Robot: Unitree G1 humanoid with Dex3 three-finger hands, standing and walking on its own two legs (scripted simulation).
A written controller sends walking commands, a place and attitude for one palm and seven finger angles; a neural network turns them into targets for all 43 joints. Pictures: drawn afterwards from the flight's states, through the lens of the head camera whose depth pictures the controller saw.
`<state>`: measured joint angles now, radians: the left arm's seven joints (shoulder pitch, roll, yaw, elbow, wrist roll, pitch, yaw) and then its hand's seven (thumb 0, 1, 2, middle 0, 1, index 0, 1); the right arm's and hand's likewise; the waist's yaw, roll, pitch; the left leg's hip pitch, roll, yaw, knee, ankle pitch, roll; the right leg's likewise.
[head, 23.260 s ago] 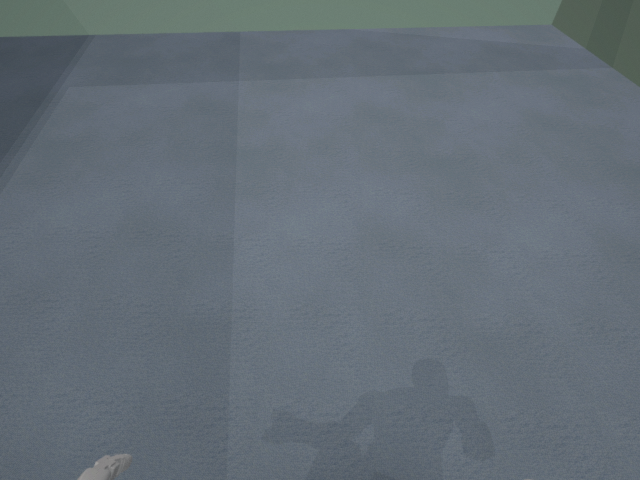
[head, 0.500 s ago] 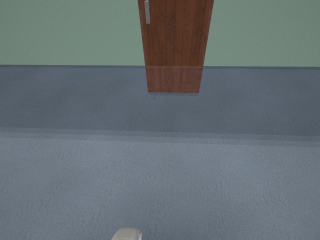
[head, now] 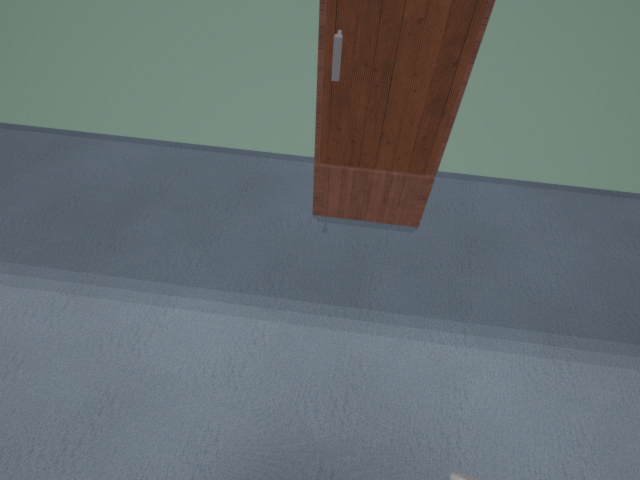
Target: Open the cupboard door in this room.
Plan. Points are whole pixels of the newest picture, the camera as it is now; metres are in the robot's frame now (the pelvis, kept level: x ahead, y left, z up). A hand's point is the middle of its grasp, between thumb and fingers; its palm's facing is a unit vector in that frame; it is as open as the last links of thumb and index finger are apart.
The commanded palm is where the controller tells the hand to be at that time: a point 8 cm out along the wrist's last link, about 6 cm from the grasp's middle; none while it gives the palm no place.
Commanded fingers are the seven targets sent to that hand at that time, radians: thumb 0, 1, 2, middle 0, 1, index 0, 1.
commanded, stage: stand and wait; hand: left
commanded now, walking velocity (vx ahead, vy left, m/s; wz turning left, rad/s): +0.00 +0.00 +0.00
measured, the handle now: (337, 55) +1.23 +0.05 -0.03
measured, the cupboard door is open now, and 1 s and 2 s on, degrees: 0 0 0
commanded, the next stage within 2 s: look at it before walking up in 0.80 s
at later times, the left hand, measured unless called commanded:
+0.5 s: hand out of the picture +0.03 +0.12 -0.17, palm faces +0.04 -0.98 -0.17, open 7.3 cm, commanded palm none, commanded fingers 0.00 0.90 0.90 -0.20 -0.30 -0.20 -0.30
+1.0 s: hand out of the picture +0.03 +0.10 -0.17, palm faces +0.06 -0.99 -0.15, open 7.3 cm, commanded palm none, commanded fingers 0.00 0.90 0.90 -0.20 -0.30 -0.20 -0.30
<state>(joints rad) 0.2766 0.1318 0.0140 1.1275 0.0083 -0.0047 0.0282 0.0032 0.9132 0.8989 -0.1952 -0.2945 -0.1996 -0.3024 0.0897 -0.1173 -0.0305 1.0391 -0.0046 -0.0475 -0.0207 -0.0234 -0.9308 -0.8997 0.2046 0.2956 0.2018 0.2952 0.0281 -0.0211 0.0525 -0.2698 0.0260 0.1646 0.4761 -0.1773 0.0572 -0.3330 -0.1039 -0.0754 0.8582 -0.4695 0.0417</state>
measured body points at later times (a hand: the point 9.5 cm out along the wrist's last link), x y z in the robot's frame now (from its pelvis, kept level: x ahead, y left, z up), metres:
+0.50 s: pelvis +0.05 -0.04 +0.01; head +0.06 -0.04 +0.46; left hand +0.03 +0.17 -0.15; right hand +0.00 -0.25 -0.16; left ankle +0.05 +0.09 -0.74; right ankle +0.02 -0.14 -0.74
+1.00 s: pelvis +0.06 -0.05 +0.01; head +0.07 -0.05 +0.46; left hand +0.03 +0.15 -0.16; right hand +0.05 -0.26 -0.16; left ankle +0.05 +0.09 -0.74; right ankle +0.02 -0.14 -0.74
